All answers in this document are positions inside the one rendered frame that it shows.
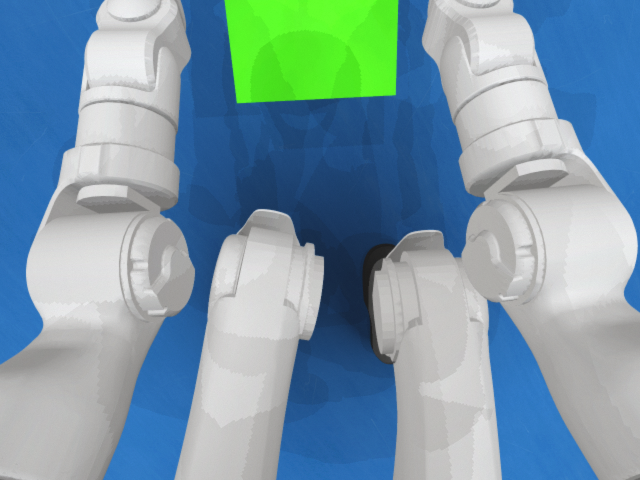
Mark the carton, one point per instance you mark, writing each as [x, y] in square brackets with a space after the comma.
[285, 50]

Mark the left robot upper arm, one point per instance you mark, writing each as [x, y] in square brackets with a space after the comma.
[103, 285]

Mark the right robot shin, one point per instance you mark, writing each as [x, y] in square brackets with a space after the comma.
[433, 239]

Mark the right robot upper arm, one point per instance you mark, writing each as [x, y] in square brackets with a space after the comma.
[558, 260]

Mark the left robot forearm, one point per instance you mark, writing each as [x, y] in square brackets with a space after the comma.
[123, 160]

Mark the right robot forearm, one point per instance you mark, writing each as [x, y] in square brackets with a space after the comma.
[498, 97]

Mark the left robot shin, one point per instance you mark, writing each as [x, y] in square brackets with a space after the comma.
[229, 262]

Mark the robot shin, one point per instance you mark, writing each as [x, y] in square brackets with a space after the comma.
[229, 262]
[433, 239]

